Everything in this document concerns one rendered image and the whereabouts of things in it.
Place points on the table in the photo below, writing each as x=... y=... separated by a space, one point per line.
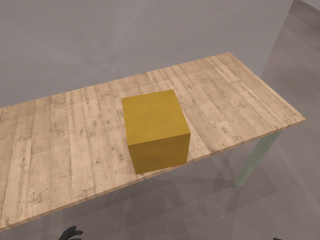
x=62 y=150

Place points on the left robot hand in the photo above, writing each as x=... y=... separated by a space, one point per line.
x=70 y=232

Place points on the carton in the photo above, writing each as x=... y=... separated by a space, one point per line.
x=157 y=133

